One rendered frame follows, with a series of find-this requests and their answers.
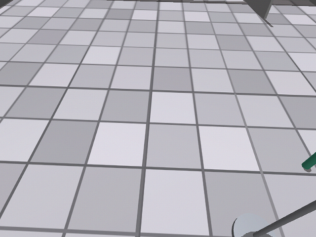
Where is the can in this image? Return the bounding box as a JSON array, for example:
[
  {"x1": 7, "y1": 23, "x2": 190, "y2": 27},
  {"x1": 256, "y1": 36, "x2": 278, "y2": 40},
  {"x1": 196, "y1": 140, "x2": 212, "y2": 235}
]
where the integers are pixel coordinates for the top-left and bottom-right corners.
[{"x1": 302, "y1": 152, "x2": 316, "y2": 169}]

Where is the floor lamp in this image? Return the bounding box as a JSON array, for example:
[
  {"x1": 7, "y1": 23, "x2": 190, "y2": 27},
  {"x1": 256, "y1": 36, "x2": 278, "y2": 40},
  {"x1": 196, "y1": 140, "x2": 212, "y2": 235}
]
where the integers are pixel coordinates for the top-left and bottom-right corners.
[{"x1": 232, "y1": 200, "x2": 316, "y2": 237}]

